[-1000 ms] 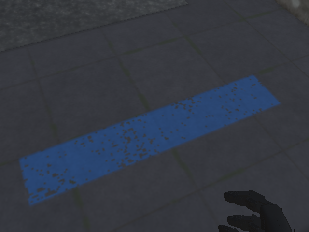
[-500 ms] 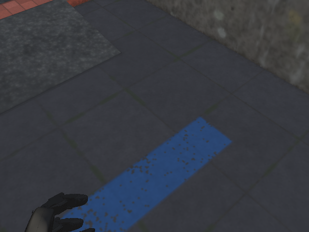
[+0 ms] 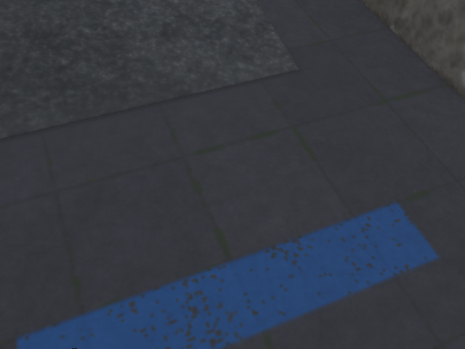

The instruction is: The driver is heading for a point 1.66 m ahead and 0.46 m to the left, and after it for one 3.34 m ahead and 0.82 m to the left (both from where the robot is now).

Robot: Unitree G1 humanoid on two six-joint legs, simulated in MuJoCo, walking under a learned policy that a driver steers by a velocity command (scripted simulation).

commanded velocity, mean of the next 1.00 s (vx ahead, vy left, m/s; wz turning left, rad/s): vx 0.20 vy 0.00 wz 0.45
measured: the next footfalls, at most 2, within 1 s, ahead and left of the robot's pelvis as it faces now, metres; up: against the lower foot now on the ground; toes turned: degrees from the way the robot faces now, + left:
right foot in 0.24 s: +0.06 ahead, -0.13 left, +0.00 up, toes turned +13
left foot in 0.66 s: -0.08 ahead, +0.13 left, +0.00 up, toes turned +25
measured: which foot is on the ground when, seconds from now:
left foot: down 0.00-0.24, up 0.26-0.64, down 0.66-1.00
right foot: up 0.00-0.22, down 0.24-0.66, up 0.68-1.00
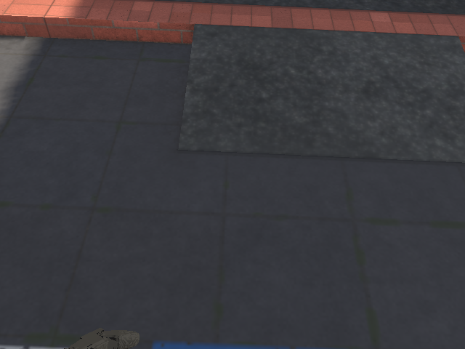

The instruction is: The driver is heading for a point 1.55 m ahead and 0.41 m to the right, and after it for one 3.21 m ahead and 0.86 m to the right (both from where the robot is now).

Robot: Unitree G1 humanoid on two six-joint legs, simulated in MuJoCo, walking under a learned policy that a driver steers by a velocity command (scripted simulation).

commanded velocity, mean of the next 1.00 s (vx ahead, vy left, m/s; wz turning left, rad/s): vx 0.49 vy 0.00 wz -0.10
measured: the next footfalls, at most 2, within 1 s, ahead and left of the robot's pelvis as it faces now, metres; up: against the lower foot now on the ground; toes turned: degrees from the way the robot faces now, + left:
right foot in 0.10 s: +0.24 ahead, -0.09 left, +0.00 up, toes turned -2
left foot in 0.58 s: +0.50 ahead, +0.17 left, +0.00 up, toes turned +2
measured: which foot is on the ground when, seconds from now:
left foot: down 0.00-0.10, up 0.12-0.56, down 0.58-1.00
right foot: up 0.00-0.08, down 0.10-0.58, up 0.60-1.00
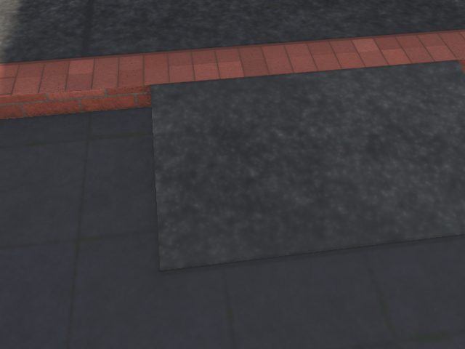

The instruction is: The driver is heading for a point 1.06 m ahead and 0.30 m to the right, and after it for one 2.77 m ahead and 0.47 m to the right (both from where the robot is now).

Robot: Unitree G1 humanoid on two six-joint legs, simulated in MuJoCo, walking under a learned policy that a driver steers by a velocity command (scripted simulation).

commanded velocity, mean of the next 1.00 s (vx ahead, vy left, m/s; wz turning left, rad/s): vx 0.24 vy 0.00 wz -0.46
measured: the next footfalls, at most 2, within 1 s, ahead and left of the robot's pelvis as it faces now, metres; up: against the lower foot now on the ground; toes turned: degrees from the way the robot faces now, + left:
right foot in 0.12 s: +0.23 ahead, -0.12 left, +0.00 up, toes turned -6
left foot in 0.56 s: +0.52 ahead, -0.01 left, +0.00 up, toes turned -28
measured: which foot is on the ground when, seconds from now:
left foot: down 0.00-0.12, up 0.14-0.54, down 0.56-1.00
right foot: up 0.00-0.10, down 0.12-0.56, up 0.58-0.92, down 0.94-1.00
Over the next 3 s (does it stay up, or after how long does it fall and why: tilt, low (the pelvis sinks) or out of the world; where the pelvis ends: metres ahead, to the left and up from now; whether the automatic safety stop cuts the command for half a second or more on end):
stays up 0.75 -0.27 -0.01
